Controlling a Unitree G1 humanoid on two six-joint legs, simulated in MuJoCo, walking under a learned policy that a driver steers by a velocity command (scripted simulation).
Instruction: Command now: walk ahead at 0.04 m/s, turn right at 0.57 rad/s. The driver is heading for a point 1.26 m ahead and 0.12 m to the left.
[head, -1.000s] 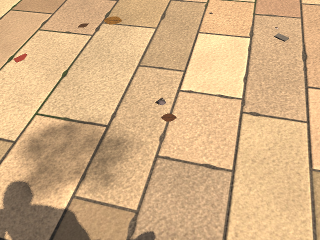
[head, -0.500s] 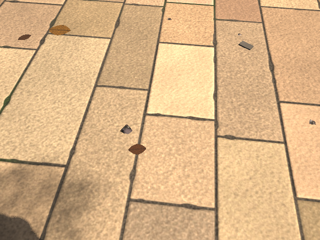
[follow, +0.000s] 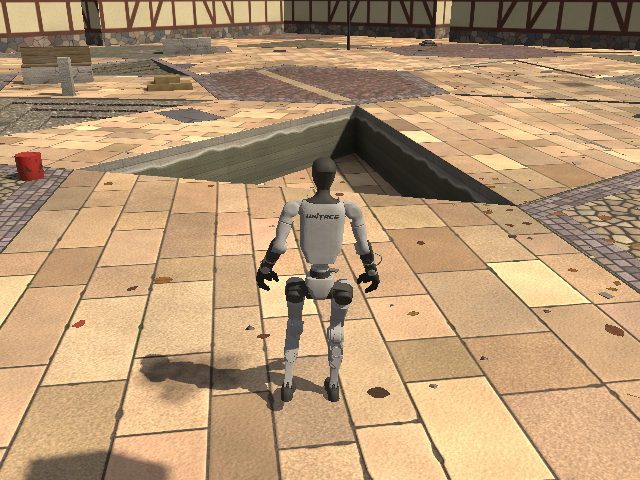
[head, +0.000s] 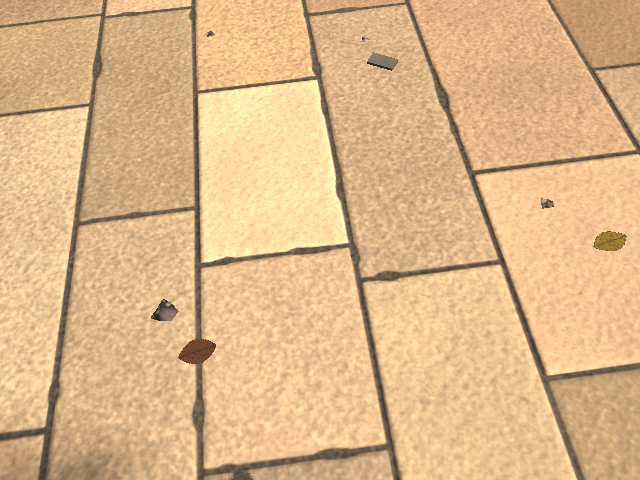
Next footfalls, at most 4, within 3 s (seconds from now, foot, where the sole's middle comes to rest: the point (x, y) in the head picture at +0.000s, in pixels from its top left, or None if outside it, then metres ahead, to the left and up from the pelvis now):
0.24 left None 0.10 0.16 -0.77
0.56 right None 0.03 -0.09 -0.77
1.96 right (435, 475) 0.42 -0.15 -0.77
2.50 left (319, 332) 0.73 0.08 -0.77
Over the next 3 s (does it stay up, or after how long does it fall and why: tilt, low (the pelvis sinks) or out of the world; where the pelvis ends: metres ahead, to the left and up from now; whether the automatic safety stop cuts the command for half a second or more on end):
stays up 0.87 0.01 -0.01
